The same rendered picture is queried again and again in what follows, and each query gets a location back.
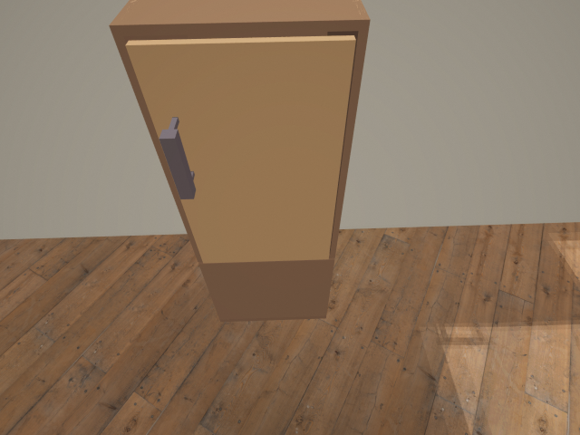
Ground cupboard door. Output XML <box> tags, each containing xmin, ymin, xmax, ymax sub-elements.
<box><xmin>125</xmin><ymin>35</ymin><xmax>356</xmax><ymax>264</ymax></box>

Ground handle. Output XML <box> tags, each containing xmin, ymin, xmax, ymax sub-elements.
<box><xmin>159</xmin><ymin>117</ymin><xmax>196</xmax><ymax>199</ymax></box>

